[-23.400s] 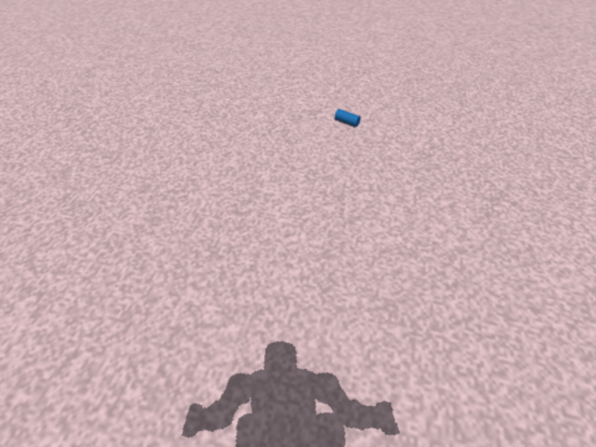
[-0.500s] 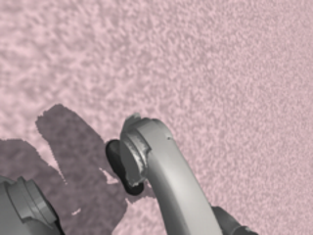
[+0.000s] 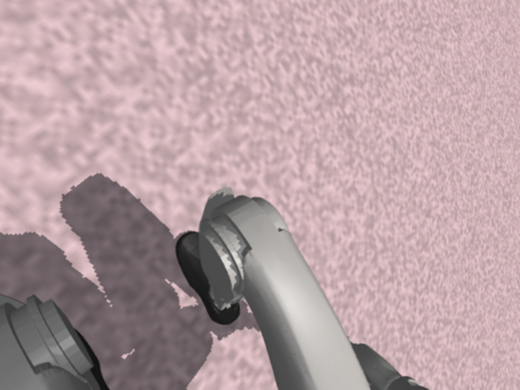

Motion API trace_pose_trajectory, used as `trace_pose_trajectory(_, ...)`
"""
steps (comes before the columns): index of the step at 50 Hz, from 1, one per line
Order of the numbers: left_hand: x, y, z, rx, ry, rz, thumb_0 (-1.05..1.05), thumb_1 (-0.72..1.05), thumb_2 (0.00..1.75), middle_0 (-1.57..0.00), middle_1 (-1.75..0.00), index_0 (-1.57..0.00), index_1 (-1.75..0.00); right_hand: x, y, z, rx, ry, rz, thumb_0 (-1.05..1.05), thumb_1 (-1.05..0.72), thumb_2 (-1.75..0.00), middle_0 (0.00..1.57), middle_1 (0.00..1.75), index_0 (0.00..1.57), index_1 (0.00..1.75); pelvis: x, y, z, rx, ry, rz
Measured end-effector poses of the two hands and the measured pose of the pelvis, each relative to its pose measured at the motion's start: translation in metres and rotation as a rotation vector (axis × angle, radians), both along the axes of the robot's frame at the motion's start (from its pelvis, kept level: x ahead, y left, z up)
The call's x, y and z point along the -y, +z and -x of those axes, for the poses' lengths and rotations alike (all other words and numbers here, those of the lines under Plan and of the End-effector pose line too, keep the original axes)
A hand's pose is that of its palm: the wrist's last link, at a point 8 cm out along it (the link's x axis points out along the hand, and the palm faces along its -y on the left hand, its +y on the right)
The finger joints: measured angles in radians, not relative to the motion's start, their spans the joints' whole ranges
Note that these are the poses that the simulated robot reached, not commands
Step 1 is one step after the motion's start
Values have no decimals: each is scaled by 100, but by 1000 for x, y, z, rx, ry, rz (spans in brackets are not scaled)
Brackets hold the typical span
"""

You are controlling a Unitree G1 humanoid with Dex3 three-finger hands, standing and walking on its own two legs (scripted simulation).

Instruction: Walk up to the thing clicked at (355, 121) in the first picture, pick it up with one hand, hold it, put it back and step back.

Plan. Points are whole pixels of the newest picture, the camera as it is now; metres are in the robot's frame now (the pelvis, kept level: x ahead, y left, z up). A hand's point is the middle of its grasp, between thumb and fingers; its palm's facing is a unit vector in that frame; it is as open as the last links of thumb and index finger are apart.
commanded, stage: settle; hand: left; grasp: from above
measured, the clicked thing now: out of the picture +0.52 +0.28 -0.29
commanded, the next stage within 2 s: lift in 0.82 s
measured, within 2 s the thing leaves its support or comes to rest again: leaves its support in 0.26 s
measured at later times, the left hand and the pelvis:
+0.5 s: hand out of the picture +0.51 +0.30 -0.20, palm faces -0.41 -0.08 -0.91, open 9.2 cm; pelvis +0.01 +0.00 +0.01, yaw +2 degrees
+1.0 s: hand out of the picture +0.50 +0.29 -0.13, palm faces -0.45 -0.06 -0.89, open 9.1 cm; pelvis +0.00 -0.01 +0.02, yaw +7 degrees
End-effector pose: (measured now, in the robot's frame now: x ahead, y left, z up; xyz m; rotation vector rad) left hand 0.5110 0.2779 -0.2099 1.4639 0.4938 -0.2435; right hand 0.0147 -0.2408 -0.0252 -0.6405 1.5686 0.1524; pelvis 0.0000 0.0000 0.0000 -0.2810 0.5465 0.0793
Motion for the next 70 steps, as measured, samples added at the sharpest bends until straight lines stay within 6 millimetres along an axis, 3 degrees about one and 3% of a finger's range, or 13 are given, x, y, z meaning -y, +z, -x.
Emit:
trace_pose_trajectory(14,-15,10,1,8,22,-6,-1,12,43,-74,-58,-74,-52,5,1,-2,-18,-13,7,-1,-92,-90,20,29,20,30,0,2,-2,-21,5,-3)
trace_pose_trajectory(25,-25,63,1,42,5,-27,-1,12,43,-74,-57,-75,-50,16,-5,-24,35,-46,-6,-1,-91,-90,20,29,20,30,1,9,-7,-63,21,-17)
trace_pose_trajectory(35,-16,104,5,6,-23,-34,-1,14,39,-75,-55,-76,-48,26,-13,-45,113,-66,-14,-1,-91,-89,20,29,20,30,4,15,-4,-71,42,-51)
trace_pose_trajectory(54,-12,146,8,6,-3,-31,-1,14,38,-78,-48,-79,-42,41,-21,-37,113,-130,26,0,-91,-90,20,30,20,30,14,24,3,-80,56,-97)
trace_pose_trajectory(62,-17,175,26,-23,14,-17,-2,15,36,-79,-46,-79,-40,40,-11,-47,126,-166,23,0,-91,-90,20,30,20,30,13,43,2,-100,67,-106)
trace_pose_trajectory(70,-27,220,55,-27,11,4,-2,16,33,-79,-47,-79,-40,37,5,-73,187,-173,11,0,-91,-90,20,30,20,30,10,71,2,-108,83,-119)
